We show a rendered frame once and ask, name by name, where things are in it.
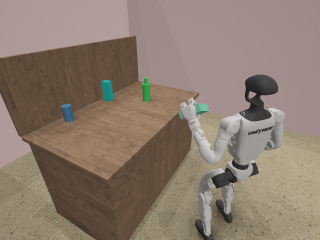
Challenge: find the robot right upper arm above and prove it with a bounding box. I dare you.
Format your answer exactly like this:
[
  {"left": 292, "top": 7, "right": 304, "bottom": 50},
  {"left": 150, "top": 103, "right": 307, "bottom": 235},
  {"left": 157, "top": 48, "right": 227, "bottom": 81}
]
[{"left": 266, "top": 108, "right": 286, "bottom": 149}]

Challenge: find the robot left forearm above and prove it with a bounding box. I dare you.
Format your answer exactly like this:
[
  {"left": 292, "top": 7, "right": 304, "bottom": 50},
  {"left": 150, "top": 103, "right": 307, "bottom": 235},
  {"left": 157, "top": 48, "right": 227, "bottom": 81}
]
[{"left": 188, "top": 118, "right": 216, "bottom": 164}]

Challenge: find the table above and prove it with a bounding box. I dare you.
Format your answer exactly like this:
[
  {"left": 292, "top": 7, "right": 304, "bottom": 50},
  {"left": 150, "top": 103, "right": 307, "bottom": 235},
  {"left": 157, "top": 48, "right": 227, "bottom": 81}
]
[{"left": 0, "top": 36, "right": 199, "bottom": 240}]

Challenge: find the robot left upper arm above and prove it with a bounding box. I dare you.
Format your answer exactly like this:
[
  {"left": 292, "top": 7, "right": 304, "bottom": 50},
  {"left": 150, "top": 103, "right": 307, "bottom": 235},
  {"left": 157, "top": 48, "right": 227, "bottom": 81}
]
[{"left": 208, "top": 115, "right": 241, "bottom": 165}]

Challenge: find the robot left hand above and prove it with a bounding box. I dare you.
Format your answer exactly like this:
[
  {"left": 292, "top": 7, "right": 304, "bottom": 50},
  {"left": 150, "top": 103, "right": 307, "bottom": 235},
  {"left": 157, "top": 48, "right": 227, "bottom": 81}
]
[{"left": 180, "top": 97, "right": 200, "bottom": 122}]

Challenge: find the sponge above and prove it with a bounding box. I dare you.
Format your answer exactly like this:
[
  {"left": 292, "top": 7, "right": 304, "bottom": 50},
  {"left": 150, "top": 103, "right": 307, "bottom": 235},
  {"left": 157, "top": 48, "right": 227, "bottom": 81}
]
[{"left": 178, "top": 103, "right": 209, "bottom": 119}]

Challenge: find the robot left thigh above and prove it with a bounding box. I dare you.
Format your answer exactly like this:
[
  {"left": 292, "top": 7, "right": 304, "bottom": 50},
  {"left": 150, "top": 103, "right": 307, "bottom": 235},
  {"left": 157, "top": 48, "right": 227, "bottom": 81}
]
[{"left": 198, "top": 168, "right": 233, "bottom": 204}]

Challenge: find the right robot shin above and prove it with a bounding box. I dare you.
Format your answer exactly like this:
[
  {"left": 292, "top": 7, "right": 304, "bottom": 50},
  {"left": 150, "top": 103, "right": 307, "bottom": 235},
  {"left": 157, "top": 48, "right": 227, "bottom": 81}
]
[{"left": 221, "top": 183, "right": 235, "bottom": 214}]

